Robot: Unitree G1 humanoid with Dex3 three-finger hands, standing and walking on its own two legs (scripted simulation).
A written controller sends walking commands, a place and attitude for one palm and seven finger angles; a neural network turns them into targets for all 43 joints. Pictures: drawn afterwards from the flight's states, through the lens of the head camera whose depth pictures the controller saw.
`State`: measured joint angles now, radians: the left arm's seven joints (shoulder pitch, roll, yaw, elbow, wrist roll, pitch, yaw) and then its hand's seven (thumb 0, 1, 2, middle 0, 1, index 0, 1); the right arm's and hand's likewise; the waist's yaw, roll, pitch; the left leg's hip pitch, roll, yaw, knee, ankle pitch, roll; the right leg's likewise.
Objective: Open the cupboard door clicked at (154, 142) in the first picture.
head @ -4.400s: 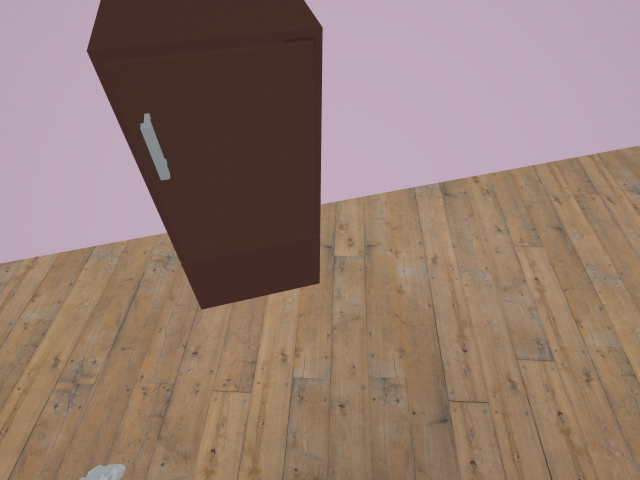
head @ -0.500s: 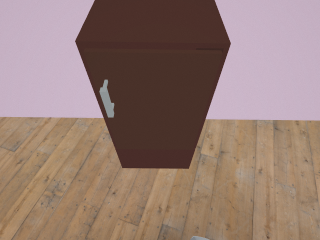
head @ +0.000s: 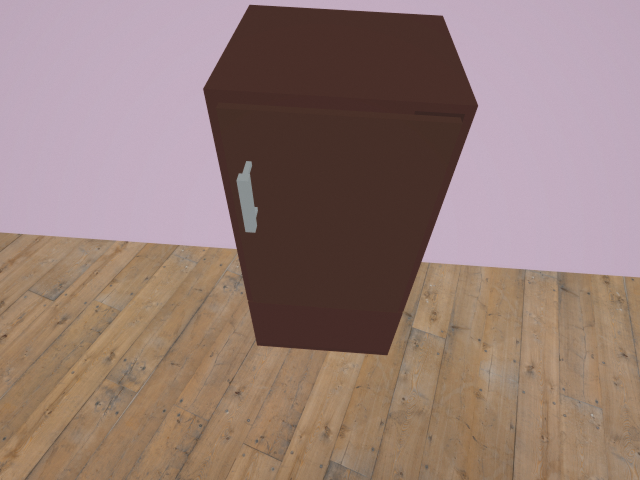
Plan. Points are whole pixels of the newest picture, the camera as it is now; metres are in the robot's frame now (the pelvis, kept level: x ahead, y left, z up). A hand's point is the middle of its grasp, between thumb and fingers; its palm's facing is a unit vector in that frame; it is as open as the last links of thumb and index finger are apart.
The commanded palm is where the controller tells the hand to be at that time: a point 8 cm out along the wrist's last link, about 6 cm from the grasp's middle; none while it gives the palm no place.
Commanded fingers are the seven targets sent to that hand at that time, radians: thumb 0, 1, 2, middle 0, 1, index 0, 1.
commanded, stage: come to a stop and stand still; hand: left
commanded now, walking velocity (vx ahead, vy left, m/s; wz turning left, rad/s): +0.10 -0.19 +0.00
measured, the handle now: (249, 197) +0.59 +0.20 -0.03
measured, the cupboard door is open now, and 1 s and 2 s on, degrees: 0 0 0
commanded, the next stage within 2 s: look again from close up in 0.72 s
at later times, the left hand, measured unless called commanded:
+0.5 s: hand out of the picture +0.08 +0.16 -0.17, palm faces +0.01 -0.98 -0.22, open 7.3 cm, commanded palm none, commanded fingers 0.00 0.90 0.90 -0.20 -0.30 -0.20 -0.30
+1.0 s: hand out of the picture +0.01 +0.16 -0.17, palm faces +0.03 -0.98 -0.21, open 7.3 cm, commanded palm none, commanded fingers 0.00 0.90 0.90 -0.20 -0.30 -0.20 -0.30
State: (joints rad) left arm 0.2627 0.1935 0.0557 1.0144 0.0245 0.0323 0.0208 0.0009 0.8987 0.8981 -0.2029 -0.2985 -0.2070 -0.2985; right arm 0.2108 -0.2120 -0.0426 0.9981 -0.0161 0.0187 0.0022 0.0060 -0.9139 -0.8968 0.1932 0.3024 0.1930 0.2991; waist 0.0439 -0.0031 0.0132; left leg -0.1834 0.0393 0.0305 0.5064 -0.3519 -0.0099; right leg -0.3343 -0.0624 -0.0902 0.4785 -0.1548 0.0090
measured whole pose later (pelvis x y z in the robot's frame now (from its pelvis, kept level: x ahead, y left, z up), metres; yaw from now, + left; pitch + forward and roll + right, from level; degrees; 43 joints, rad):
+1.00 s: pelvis +0.02 -0.01 +0.00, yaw +0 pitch -1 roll -1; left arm 0.30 0.14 0.00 1.11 0.01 -0.01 0.04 0.00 0.91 0.90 -0.20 -0.30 -0.20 -0.30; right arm 0.24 -0.18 -0.01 1.03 -0.01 -0.01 -0.03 0.01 -0.93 -0.90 0.19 0.30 0.19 0.30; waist 0.00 0.03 0.04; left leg -0.20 0.05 0.05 0.55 -0.33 -0.01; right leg -0.22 0.01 -0.07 0.51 -0.27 -0.02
